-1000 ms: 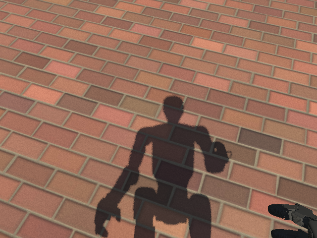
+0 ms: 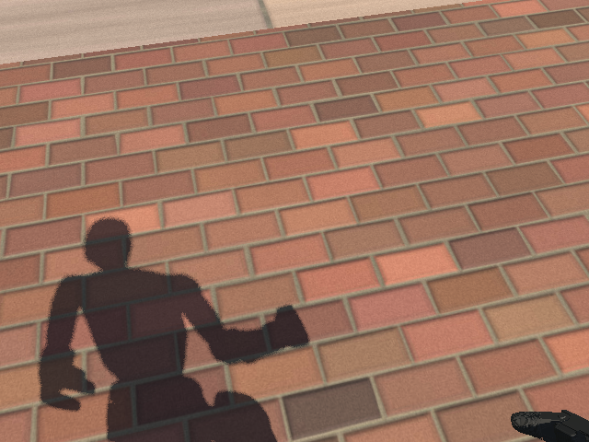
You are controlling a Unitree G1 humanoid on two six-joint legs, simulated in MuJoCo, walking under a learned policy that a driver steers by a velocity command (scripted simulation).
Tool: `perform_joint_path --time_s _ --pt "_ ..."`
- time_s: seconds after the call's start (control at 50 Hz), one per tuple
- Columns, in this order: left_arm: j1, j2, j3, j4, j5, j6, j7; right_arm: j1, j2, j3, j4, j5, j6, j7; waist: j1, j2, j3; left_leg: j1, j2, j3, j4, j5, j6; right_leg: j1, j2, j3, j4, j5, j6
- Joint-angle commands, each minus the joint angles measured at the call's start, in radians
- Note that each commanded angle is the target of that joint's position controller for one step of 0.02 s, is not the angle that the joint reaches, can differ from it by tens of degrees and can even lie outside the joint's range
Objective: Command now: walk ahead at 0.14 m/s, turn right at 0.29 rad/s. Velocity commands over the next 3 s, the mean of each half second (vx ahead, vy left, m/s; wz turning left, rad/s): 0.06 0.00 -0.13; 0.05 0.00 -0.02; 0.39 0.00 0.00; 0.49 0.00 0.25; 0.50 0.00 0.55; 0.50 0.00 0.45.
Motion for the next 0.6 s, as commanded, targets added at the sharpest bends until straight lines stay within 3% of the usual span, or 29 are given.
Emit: perform_joint_path --time_s 0.02,0.04,0.06,0.08,0.1,0.14,0.18,0.22,0.24,0.26,0.28,0.3,0.32,0.34,0.42,0.6 --pt "0.128 0.145 0.022 -0.032 -0.011 0.013 0.002 0.109 -0.111 -0.031 -0.050 0.026 0.019 0.000 -0.057 0.128 -0.274 0.537 0.399 -0.491 -0.117 0.246 0.243 -0.323 -0.070 -0.004 0.407 -0.059 0.072" --pt "0.066 0.138 0.023 -0.038 -0.007 0.032 0.010 0.066 -0.084 -0.015 -0.051 0.018 0.031 0.001 -0.054 0.083 -0.213 0.436 0.348 -0.414 -0.148 0.115 0.208 -0.317 -0.094 -0.029 0.375 -0.013 0.082" --pt "0.032 0.124 0.022 -0.047 0.001 0.048 0.014 0.020 -0.063 -0.004 -0.050 0.016 0.040 0.001 -0.040 0.087 -0.151 0.325 0.311 -0.358 -0.183 0.025 0.189 -0.282 -0.121 -0.038 0.304 0.019 0.090" --pt "0.031 0.092 0.013 -0.049 0.002 0.057 0.012 -0.006 -0.077 -0.006 -0.041 0.008 0.048 0.000 -0.019 0.128 -0.111 0.227 0.265 -0.293 -0.219 -0.020 0.168 -0.209 -0.138 -0.068 0.202 0.049 0.091" --pt "0.038 0.062 0.004 -0.042 0.005 0.057 0.011 -0.017 -0.088 -0.010 -0.033 0.004 0.052 -0.001 -0.015 0.157 -0.097 0.175 0.226 -0.233 -0.236 -0.009 0.160 -0.144 -0.136 -0.109 0.108 0.070 0.092" --pt "0.035 0.027 -0.010 -0.030 0.014 0.045 0.009 -0.004 -0.102 -0.016 -0.018 0.007 0.056 -0.006 -0.028 0.172 -0.123 0.184 0.212 -0.185 -0.222 0.079 0.173 -0.063 -0.137 -0.144 -0.041 0.095 0.087" --pt "0.024 0.033 -0.010 -0.021 0.012 0.039 0.005 0.020 -0.115 -0.019 -0.002 0.018 0.060 -0.010 -0.040 0.160 -0.161 0.222 0.234 -0.194 -0.207 0.070 0.189 -0.006 -0.139 -0.151 -0.161 0.195 0.075" --pt "0.031 0.029 -0.010 -0.004 0.015 0.039 0.000 0.004 -0.111 -0.014 0.003 0.029 0.068 -0.012 -0.020 0.142 -0.155 0.188 0.224 -0.183 -0.197 -0.072 0.168 0.086 -0.129 -0.173 -0.320 0.342 0.051" --pt "0.016 0.029 -0.012 -0.005 0.024 0.039 -0.003 0.014 -0.094 -0.006 0.011 0.031 0.069 -0.011 -0.018 0.130 -0.138 0.150 0.204 -0.175 -0.201 -0.177 0.135 0.130 -0.129 -0.170 -0.387 0.389 0.033" --pt "-0.012 0.048 -0.012 -0.023 0.039 0.038 -0.002 0.039 -0.072 0.003 0.025 0.025 0.066 -0.008 -0.026 0.098 -0.122 0.105 0.181 -0.164 -0.194 -0.281 0.081 0.165 -0.178 -0.111 -0.414 0.440 0.007" --pt "-0.046 0.106 -0.001 -0.037 0.039 0.039 0.001 0.067 -0.074 0.003 0.028 0.014 0.062 -0.003 -0.068 0.012 -0.086 0.086 0.122 -0.107 -0.169 -0.365 0.032 0.118 -0.231 -0.053 -0.418 0.385 -0.031" --pt "-0.047 0.096 0.001 -0.017 0.034 0.036 -0.003 0.054 -0.074 0.001 0.030 0.011 0.062 -0.003 -0.072 -0.058 -0.056 0.152 0.074 -0.042 -0.143 -0.333 -0.002 -0.002 -0.208 -0.062 -0.430 0.204 -0.052" --pt "-0.059 0.054 -0.010 -0.020 0.036 0.027 -0.007 0.036 -0.077 0.002 0.032 0.010 0.063 -0.005 -0.061 -0.055 -0.035 0.194 0.070 -0.037 -0.110 -0.283 -0.012 -0.052 -0.195 -0.069 -0.453 0.146 -0.043" --pt "-0.066 0.036 -0.017 -0.016 0.040 0.017 -0.008 0.040 -0.070 0.002 0.040 0.014 0.065 -0.007 -0.066 -0.061 -0.028 0.215 0.073 -0.036 -0.094 -0.244 -0.005 -0.069 -0.192 -0.072 -0.461 0.167 -0.026" --pt "-0.046 0.037 -0.018 -0.005 0.027 -0.010 -0.007 0.070 -0.066 0.002 0.073 0.018 0.066 -0.013 -0.066 -0.038 -0.050 0.240 0.075 -0.029 -0.055 -0.085 0.011 -0.026 -0.184 -0.084 -0.420 0.361 -0.004" --pt "-0.031 0.026 -0.022 0.020 0.022 -0.009 -0.004 0.064 -0.075 -0.003 0.147 0.029 0.082 -0.024 -0.061 0.012 -0.067 0.293 0.083 -0.034 -0.028 0.051 0.004 0.010 -0.165 -0.106 -0.399 0.491 -0.005"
